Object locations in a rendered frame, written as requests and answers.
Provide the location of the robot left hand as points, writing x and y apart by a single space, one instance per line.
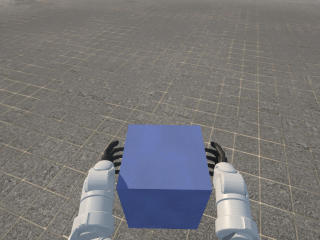
108 154

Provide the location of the robot right hand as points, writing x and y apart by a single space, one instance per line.
219 156

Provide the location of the right robot forearm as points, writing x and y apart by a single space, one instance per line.
234 218

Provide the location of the left robot forearm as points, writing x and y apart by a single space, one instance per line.
95 217

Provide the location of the carton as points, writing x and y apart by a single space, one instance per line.
164 180

